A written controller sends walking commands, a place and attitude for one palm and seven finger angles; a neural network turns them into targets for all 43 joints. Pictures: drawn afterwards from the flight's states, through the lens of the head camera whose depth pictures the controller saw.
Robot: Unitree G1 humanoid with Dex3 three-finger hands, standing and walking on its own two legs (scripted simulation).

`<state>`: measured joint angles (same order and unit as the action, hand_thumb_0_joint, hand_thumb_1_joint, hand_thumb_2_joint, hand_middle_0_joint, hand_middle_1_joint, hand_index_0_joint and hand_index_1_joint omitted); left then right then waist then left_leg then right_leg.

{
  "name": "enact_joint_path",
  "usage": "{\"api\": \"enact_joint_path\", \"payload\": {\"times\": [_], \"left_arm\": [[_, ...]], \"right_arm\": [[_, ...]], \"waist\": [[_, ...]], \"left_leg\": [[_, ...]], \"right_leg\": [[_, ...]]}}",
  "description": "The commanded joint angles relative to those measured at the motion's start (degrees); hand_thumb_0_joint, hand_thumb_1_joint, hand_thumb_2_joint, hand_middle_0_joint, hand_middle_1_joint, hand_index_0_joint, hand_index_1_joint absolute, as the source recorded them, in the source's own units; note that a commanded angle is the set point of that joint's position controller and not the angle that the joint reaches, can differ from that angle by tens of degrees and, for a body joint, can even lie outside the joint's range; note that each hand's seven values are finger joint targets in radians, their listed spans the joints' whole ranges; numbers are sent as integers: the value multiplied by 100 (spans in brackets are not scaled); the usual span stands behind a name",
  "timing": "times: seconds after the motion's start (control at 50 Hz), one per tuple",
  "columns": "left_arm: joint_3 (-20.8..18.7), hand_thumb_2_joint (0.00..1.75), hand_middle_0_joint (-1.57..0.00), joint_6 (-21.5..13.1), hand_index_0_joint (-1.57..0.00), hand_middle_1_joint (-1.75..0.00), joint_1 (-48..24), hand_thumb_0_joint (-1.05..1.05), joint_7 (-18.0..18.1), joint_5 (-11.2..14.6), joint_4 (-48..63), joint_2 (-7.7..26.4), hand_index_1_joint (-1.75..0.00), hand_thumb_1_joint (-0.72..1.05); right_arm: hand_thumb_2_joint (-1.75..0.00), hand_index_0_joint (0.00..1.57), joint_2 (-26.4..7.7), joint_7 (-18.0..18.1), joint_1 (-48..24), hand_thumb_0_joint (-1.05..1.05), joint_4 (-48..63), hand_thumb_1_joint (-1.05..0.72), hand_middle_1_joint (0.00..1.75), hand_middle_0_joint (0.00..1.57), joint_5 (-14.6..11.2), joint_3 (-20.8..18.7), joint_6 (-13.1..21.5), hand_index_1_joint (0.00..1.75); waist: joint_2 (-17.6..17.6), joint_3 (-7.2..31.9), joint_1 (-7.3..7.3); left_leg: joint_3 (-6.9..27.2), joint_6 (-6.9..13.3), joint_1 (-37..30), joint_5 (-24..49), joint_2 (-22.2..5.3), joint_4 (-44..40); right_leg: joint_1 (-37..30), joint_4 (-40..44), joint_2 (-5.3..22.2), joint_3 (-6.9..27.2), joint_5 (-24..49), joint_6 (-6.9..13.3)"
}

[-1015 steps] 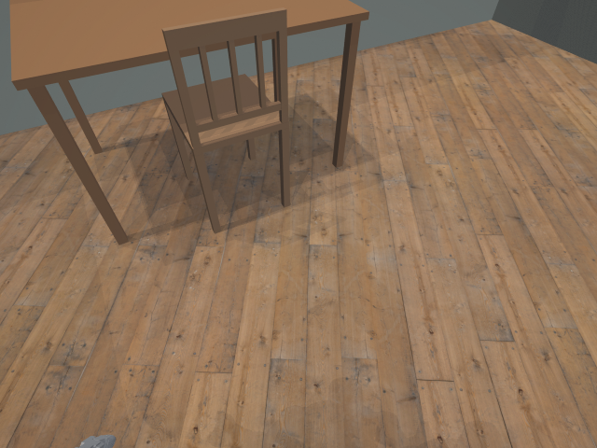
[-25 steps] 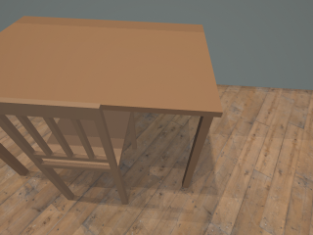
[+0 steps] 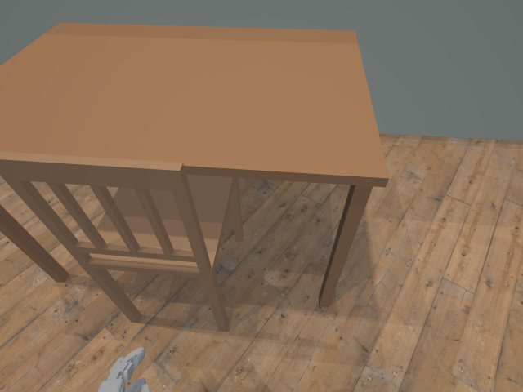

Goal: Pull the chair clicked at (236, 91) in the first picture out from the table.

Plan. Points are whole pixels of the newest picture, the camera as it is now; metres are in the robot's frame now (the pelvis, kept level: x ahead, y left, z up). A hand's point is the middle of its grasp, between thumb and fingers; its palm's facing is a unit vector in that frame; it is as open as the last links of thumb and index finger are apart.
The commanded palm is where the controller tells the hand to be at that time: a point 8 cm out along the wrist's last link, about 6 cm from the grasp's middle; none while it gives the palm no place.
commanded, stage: raise the hand toward the chair's back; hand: left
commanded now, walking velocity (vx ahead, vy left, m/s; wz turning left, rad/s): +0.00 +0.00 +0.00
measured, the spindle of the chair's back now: (117, 219) +0.47 +0.37 -0.10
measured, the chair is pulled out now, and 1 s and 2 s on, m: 0.00 0.00 0.00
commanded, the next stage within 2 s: aim the fingers beside a spindle in 1.98 s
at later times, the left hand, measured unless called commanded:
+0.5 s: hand (155, 376) +0.16 +0.18 -0.06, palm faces -0.03 -1.00 -0.06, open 11.0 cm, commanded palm +0.14 +0.24 -0.06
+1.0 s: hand (145, 349) +0.19 +0.20 -0.05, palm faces -0.04 -1.00 -0.03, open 15.2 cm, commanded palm +0.17 +0.26 -0.04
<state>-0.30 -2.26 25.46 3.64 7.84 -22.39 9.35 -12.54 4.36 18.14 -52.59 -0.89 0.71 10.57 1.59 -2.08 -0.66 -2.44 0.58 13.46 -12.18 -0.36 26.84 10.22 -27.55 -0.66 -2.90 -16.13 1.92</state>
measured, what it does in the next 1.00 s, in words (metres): lowers itself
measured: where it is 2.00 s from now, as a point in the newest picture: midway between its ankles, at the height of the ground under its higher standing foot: outside the picture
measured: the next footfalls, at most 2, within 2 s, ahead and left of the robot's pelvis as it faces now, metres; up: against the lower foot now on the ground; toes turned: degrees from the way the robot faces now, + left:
none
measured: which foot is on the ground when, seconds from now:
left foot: down 0.00-1.00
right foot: down 0.00-1.00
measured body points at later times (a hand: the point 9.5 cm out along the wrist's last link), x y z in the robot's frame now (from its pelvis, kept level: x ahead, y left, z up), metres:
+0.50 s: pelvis -0.04 +0.00 -0.12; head +0.02 +0.01 +0.33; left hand +0.15 +0.23 -0.05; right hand +0.19 -0.20 -0.18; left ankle +0.02 +0.11 -0.74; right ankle -0.02 -0.10 -0.74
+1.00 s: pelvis -0.03 +0.02 -0.10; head +0.04 +0.03 +0.35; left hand +0.19 +0.26 -0.05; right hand +0.16 -0.23 -0.16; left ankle +0.02 +0.11 -0.74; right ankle -0.02 -0.10 -0.74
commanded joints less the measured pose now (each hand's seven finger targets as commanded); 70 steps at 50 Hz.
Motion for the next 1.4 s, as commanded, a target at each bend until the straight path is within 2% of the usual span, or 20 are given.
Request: {"api": "enact_joint_path", "payload": {"times": [0.0, 0.02, 0.06, 0.08, 0.1, 0.12, 0.16, 0.22, 0.26, 0.28, 0.3, 0.38, 0.48, 0.54, 0.58, 0.74, 0.92, 1.08, 1.26, 1.38], "left_arm": [[-158, 83, -18, -1369, -18, -27, -805, 0, -510, 374, 948, 19, -27, 74], [-296, 82, -18, -1894, -18, -27, -300, 0, -819, 475, 705, -82, -27, 71], [-327, 80, -18, -2890, -18, -26, 589, 0, -1552, 643, 682, -226, -26, 67], [-597, 79, -17, -3300, -17, -26, 933, 0, -1925, 594, 633, 47, -26, 64], [-601, 78, -17, -3718, -17, -26, 732, 0, -2264, 499, 898, 278, -26, 62], [-931, 77, -17, -3787, -17, -25, 819, 0, -2388, 478, 960, 571, -25, 60], [-1040, 75, -16, -3366, -16, -25, 787, 0, -2477, 668, 1599, 613, -25, 55], [-1202, 72, -16, -2740, -16, -23, 67, 0, -2208, 919, 2961, 839, -23, 48], [-1002, 70, -15, -2740, -15, -23, -397, 0, -1865, 779, 4093, 847, -23, 43], [-896, 69, -15, -2830, -15, -22, -875, 0, -1751, 724, 4622, 926, -22, 41], [-848, 68, -15, -2921, -15, -22, -963, 0, -1688, 621, 4842, 973, -22, 39], [-411, 64, -14, -2946, -14, -20, -1213, 0, -2006, 608, 4251, 761, -20, 29], [-971, 59, -13, -2039, -13, -19, -585, 0, -2420, 840, 3148, 1059, -19, 18], [-1409, 56, -12, -1760, -12, -18, -505, 0, -2281, 968, 3628, 1289, -18, 11], [-1522, 54, -12, -1755, -12, -17, -439, 0, -2120, 1001, 3578, 1256, -17, 6], [-1219, 46, -10, -2247, -10, -14, -447, 0, -2057, 901, 3287, 1083, -14, -13], [-1305, 37, -8, -2294, -8, -11, -465, 0, -1954, 884, 3743, 1182, -11, -34], [-1284, 30, -6, -2060, -6, -8, -751, 0, -2042, 811, 3513, 1255, -8, -50], [-1463, 30, -6, -2012, -6, -8, -1085, 0, -2186, 914, 3382, 1356, -8, -50], [-1653, 30, -6, -1954, -6, -8, -1308, 0, -2323, 986, 3278, 1555, -8, -50]], "right_arm": [[-90, 20, -1012, -139, -743, 0, 1558, -90, 30, 20, 23, -317, 871, 30], [-90, 20, -963, -235, -899, 0, 1742, -90, 30, 20, 92, -394, 905, 30], [-90, 20, -919, -468, -1178, 0, 2157, -90, 30, 20, 191, -459, 936, 30], [-90, 20, -922, -625, -1146, 0, 2325, -90, 30, 20, 168, -542, 891, 30], [-90, 20, -937, -745, -1274, 0, 2497, -90, 30, 20, 187, -559, 853, 30], [-90, 20, -950, -786, -1321, 0, 2705, -90, 30, 20, 170, -612, 778, 30], [-90, 20, -937, -742, -1526, 0, 3209, -90, 30, 20, 81, -597, 585, 30], [-90, 20, -898, -541, -1515, 0, 3577, -90, 30, 20, -10, -555, 339, 30], [-90, 20, -805, -420, -1225, 0, 3595, -90, 30, 20, 10, -501, 311, 30], [-90, 20, -796, -360, -1094, 0, 3542, -90, 30, 20, 47, -465, 314, 30], [-90, 20, -794, -307, -996, 0, 3465, -90, 30, 20, 73, -456, 334, 30], [-90, 20, -817, -140, -926, 0, 3095, -90, 30, 20, 71, -281, 500, 30], [-90, 20, -784, -31, -1026, 0, 2975, -90, 30, 20, -44, -256, 536, 30], [-90, 20, -697, -36, -1094, 0, 3074, -90, 30, 20, -28, -263, 524, 30], [-90, 20, -616, -49, -1166, 0, 3027, -90, 30, 20, 3, -272, 531, 30], [-90, 20, -732, -108, -967, 0, 2919, -90, 30, 20, 22, -332, 578, 30], [-90, 20, -810, -101, -857, 0, 2995, -90, 30, 20, 17, -355, 518, 30], [-90, 20, -876, -91, -847, 0, 3096, -90, 30, 20, 8, -275, 351, 30], [-90, 20, -901, -76, -811, 0, 3071, -90, 30, 20, 2, -214, 361, 30], [-90, 20, -931, -76, -770, 0, 3034, -90, 30, 20, -19, -209, 400, 30]], "waist": [[-1744, -262, 414], [-1788, -3, 157], [-1303, 651, -237], [-446, 971, -398], [-181, 1253, -356], [-432, 1679, -486], [-396, 2035, -570], [-59, 2078, -403], [322, 2233, -148], [170, 2201, 56], [267, 2284, 125], [252, 1761, 452], [-46, 2060, 120], [8, 2684, -137], [-1, 2646, -213], [-202, 2002, 52], [357, 2348, 34], [300, 2070, 121], [157, 2212, 143], [354, 2380, 82]], "left_leg": [[434, 80, 1038, -669, 18, 730], [410, 14, 1551, -926, 48, 1124], [311, -80, 2298, -966, 124, 1907], [232, -131, 2348, -675, 159, 2249], [243, -137, 2622, -498, 159, 2676], [212, -72, 2909, -384, 158, 2949], [64, -16, 3247, -704, 213, 3101], [159, 45, 3377, -1149, 178, 3226], [319, 132, 3096, -960, 51, 3324], [399, 159, 3146, -914, 2, 3469], [427, 179, 3048, -798, -19, 3576], [572, 204, 3418, -1113, -78, 3808], [551, 160, 3684, -1383, -22, 3599], [526, 150, 3381, -972, -4, 3424], [553, 143, 3308, -690, -15, 3380], [529, 139, 3460, -1030, -26, 3324], [579, 111, 2800, -513, -31, 3168], [682, 90, 2761, -712, -51, 2998], [698, 77, 2643, -601, -56, 2969], [696, 65, 2503, -328, -58, 2925]], "right_leg": [[2322, -263, 107, -221, -788, -172], [2684, -684, 103, -198, -1193, -132], [2990, -1624, 130, -60, -1217, -9], [2924, -2090, 139, 47, -761, 123], [3163, -2584, 160, 86, -416, 157], [3225, -2936, 146, 160, -231, 150], [3280, -3090, 139, 261, -550, 82], [3471, -2873, 71, 478, -1217, 32], [3588, -2904, 10, 423, -922, 38], [3725, -2980, -53, 431, -844, 21], [3776, -2958, -43, 437, -739, 32], [4342, -2954, -128, 318, -1189, 21], [3840, -2638, -78, 381, -1785, -15], [3277, -2638, -5, 353, -1401, -15], [3227, -2741, -42, 258, -1017, 0], [3691, -2705, -20, 199, -1336, -16], [3655, -2960, -78, -66, -550, 30], [3728, -2879, -129, -154, -671, 38], [3625, -2779, -119, -159, -565, 12], [3450, -2787, -128, -133, -361, 40]]}}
